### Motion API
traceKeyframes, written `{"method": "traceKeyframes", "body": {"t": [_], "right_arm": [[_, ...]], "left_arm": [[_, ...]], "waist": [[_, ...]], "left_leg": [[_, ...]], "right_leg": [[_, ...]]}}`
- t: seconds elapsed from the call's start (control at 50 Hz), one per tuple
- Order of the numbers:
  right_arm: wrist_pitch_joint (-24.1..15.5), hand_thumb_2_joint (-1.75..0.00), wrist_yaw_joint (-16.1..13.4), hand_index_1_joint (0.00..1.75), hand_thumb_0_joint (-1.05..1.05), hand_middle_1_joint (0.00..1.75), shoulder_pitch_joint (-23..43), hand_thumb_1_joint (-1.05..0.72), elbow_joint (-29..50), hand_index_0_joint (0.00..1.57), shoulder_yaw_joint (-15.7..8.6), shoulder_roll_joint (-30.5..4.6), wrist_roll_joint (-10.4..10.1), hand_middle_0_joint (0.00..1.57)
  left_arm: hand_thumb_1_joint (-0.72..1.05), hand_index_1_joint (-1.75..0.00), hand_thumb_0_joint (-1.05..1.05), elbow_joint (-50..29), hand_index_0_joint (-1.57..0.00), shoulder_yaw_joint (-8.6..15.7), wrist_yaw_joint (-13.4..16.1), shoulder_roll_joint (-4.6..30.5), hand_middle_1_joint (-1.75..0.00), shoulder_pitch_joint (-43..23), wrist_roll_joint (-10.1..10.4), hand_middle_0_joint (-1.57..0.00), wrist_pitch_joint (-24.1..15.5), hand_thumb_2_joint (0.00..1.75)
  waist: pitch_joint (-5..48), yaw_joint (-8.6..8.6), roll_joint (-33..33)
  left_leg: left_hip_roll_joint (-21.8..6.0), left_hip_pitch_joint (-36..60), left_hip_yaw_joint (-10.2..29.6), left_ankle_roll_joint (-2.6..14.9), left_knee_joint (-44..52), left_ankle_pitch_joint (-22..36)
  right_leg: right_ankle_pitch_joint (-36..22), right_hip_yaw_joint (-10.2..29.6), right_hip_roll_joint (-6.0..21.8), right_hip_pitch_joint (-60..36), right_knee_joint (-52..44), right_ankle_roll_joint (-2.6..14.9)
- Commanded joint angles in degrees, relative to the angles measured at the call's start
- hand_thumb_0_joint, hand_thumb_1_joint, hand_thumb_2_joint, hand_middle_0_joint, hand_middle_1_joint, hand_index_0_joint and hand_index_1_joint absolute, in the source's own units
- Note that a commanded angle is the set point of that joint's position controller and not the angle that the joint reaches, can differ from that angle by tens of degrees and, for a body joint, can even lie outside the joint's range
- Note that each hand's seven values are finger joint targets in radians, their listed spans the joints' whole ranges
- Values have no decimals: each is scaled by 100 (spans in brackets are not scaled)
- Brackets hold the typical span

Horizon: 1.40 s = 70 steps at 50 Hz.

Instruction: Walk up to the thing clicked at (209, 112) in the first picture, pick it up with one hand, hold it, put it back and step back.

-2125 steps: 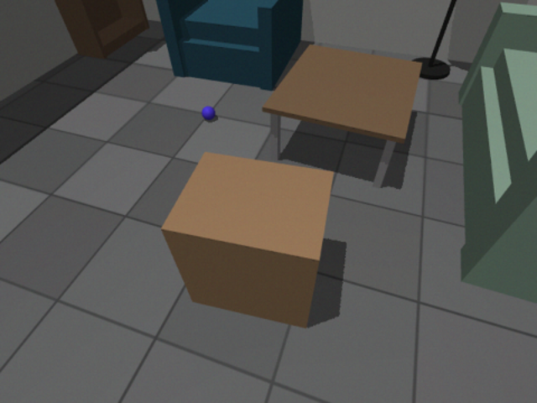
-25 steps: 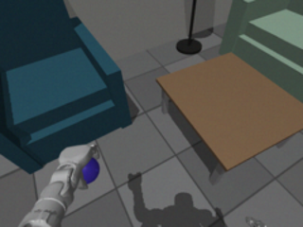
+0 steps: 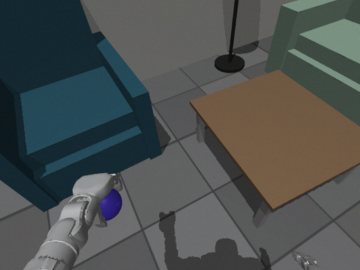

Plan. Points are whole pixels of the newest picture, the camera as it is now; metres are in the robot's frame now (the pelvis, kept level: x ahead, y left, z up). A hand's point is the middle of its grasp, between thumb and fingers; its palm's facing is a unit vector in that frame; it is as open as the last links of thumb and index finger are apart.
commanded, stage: hold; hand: left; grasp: from above
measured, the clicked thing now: (105, 203) +0.31 +0.23 -0.07
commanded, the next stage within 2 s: crouch in 1.18 s
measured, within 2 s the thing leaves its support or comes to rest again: neither
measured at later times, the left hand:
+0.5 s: hand (100, 206) +0.29 +0.22 -0.02, palm faces -0.43 -0.07 -0.90, open 10.7 cm
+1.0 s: hand (100, 204) +0.29 +0.22 -0.02, palm faces -0.44 -0.08 -0.90, open 10.7 cm
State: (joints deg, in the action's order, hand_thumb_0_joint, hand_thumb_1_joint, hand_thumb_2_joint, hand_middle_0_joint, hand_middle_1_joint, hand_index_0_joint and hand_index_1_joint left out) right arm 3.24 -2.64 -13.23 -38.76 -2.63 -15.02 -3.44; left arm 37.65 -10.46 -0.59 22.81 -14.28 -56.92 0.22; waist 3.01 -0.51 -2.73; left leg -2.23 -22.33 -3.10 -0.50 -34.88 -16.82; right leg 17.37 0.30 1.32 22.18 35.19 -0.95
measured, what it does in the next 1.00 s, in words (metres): stands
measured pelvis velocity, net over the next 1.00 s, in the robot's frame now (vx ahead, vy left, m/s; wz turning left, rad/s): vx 0.00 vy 0.00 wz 0.00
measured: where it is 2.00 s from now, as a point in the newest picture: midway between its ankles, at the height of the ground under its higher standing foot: outside the picture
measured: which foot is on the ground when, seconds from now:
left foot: down 0.00-1.00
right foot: down 0.00-1.00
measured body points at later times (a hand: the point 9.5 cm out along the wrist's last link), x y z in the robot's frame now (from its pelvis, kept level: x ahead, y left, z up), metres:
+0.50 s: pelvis -0.01 +0.00 +0.01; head +0.00 -0.03 +0.46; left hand +0.31 +0.22 +0.03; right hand +0.14 -0.26 -0.11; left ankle +0.01 +0.12 -0.73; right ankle +0.01 -0.13 -0.73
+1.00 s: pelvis +0.00 +0.00 +0.01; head +0.01 -0.03 +0.46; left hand +0.31 +0.22 +0.03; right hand +0.15 -0.26 -0.10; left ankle +0.01 +0.12 -0.73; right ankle +0.01 -0.13 -0.73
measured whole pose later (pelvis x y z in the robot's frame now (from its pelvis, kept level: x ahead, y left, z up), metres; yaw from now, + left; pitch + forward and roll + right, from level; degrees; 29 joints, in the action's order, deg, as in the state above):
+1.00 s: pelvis +0.00 +0.00 +0.01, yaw +0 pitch +2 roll +0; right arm 5.3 -3.5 -11.0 -37.7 -1.7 -14.6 -4.5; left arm 32.7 -11.1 -2.9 22.7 -12.0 -56.3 1.1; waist 0.7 0.5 -2.8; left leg -1.9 -15.0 -3.5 -0.6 -26.8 -13.2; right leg 14.3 0.6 1.4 15.6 28.3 -0.8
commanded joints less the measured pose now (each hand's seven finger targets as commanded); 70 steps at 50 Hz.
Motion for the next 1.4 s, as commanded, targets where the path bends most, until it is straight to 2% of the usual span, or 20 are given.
{"method": "traceKeyframes", "body": {"t": [0.0,0.24,0.3,0.46,0.5,0.54,0.62,0.68,0.76,0.88,0.92,0.94,1.02,1.1,1.14,1.2,1.24,1.26,1.3,1.38], "right_arm": [[-219,-90,-77,30,0,30,371,-90,766,20,-220,-720,-20,20],[-186,-90,-124,30,0,30,581,-91,809,20,-176,-688,-52,20],[-187,-90,-128,30,0,30,618,-90,824,20,-157,-687,-64,20],[-163,-90,-141,30,0,30,714,-91,887,20,-130,-670,-96,20],[-157,-90,-144,30,0,30,714,-90,873,20,-126,-666,-91,20],[-146,-90,-148,30,0,30,721,-90,926,20,-126,-666,-89,20],[-131,-90,-152,30,0,30,731,-91,930,20,-117,-652,-107,20],[-112,-90,-150,30,0,30,751,-91,912,20,-109,-645,-94,20],[-107,-90,-153,30,0,30,710,-91,867,20,-122,-653,-85,20],[-67,-90,-151,30,0,30,712,-91,868,20,-130,-639,-101,20],[-45,-90,-145,30,0,30,758,-91,897,20,-123,-629,-102,20],[-47,-90,-140,30,0,30,757,-91,933,20,-144,-637,-107,20],[-19,-91,-156,30,0,30,705,-91,883,20,-150,-651,-118,20],[-5,-90,-160,30,0,30,632,-91,887,20,-161,-663,-115,20],[1,-90,-160,30,0,30,631,-91,876,20,-169,-654,-111,20],[10,-90,-152,30,0,30,642,-91,839,20,-176,-646,-100,20],[27,-90,-136,30,0,30,618,-91,843,20,-186,-674,-97,20],[38,-92,-132,30,0,30,642,-93,837,20,-188,-657,-99,20],[64,-90,-126,30,0,30,650,-89,813,20,-194,-654,-100,20],[94,-90,-101,30,0,30,598,-89,848,20,-211,-675,-107,20]], "left_arm": [[57,-85,0,-1132,-93,483,168,1129,-87,-1650,17,-91,10,89],[55,-86,0,-1366,-92,544,123,1217,-88,-1661,-8,-90,1,90],[57,-87,0,-1460,-93,578,126,1260,-89,-1702,58,-91,8,92],[56,-85,0,-1643,-93,402,-19,1129,-87,-1632,80,-91,62,90],[53,-86,0,-1614,-90,582,-37,1283,-88,-1530,107,-88,58,89],[52,-84,0,-1580,-90,438,-74,1111,-86,-1392,86,-88,61,89],[53,-85,0,-1627,-92,529,-56,1220,-86,-1495,71,-90,49,92],[51,-85,0,-1498,-90,477,-19,1122,-86,-1445,60,-89,62,92],[53,-85,0,-1761,-92,521,20,1259,-86,-1741,25,-91,25,93],[53,-86,0,-1562,-92,522,55,1215,-87,-1609,7,-91,52,93],[54,-85,0,-1370,-93,490,28,1113,-86,-1256,30,-92,93,94],[55,-85,0,-1651,-93,503,2,1140,-86,-1296,31,-92,60,93],[53,-84,0,-1584,-93,464,-46,1177,-85,-1447,1,-92,52,93],[52,-86,0,-1594,-91,504,13,1185,-87,-1537,42,-89,-27,94],[53,-87,0,-1563,-92,405,64,1044,-88,-1519,6,-90,-31,94],[56,-87,0,-1582,-94,536,184,1192,-88,-1611,-21,-93,-6,97],[57,-87,0,-1610,-96,480,228,1142,-86,-1702,-22,-96,23,100],[63,-89,0,-1473,-99,523,239,1177,-94,-1585,-66,-95,50,92],[50,-84,0,-1415,-89,503,234,1152,-85,-1604,-74,-87,75,90],[47,-82,0,-1158,-86,303,211,869,-84,-1187,-58,-84,74,86]], "waist": [[1281,15,297],[1228,77,209],[1202,84,156],[1129,108,286],[1118,163,182],[1071,97,220],[1109,155,244],[989,110,257],[1255,104,163],[1153,150,191],[969,176,304],[1104,188,202],[1097,123,280],[1179,133,134],[1190,101,186],[1297,137,143],[1297,110,145],[1247,153,186],[1261,162,194],[986,111,375]], "left_leg": [[284,852,57,149,489,1215],[279,1103,40,141,714,1253],[301,1135,3,150,754,1154],[277,1272,20,157,902,1194],[263,1254,17,145,949,1199],[257,1310,9,146,974,1200],[288,1339,0,161,978,1267],[274,1356,11,144,1008,1250],[284,1513,15,152,989,1482],[286,1461,-2,157,1044,1421],[288,1372,5,153,1067,1341],[300,1438,-16,160,1058,1383],[288,1495,2,165,1041,1595],[250,1554,14,126,1060,1688],[268,1601,15,137,1040,1731],[291,1623,-3,138,993,1859],[287,1633,-5,135,998,1855],[289,1616,-10,145,999,1855],[279,1613,-2,135,1021,1866],[257,1455,20,127,1030,1764]], "right_leg": [[-1177,26,-279,-460,-631,95],[-1139,9,-271,-592,-796,111],[-1072,37,-249,-621,-877,96],[-1087,20,-256,-722,-981,103],[-1060,-2,-270,-772,-988,125],[-1068,4,-275,-739,-995,138],[-1141,21,-245,-815,-1043,117],[-1098,-3,-264,-748,-1067,127],[-1360,12,-249,-884,-1032,124],[-1302,-8,-244,-882,-1111,125],[-1183,-26,-241,-880,-1159,124],[-1260,-5,-225,-932,-1142,124],[-1496,-8,-240,-909,-1112,122],[-1508,-36,-287,-907,-1058,169],[-1579,-34,-270,-899,-1063,158],[-1728,-30,-243,-978,-1061,130],[-1728,-26,-244,-984,-1069,135],[-1737,-40,-236,-1008,-1091,125],[-1721,-56,-255,-1035,-1085,136],[-1588,-77,-269,-871,-1079,157]]}}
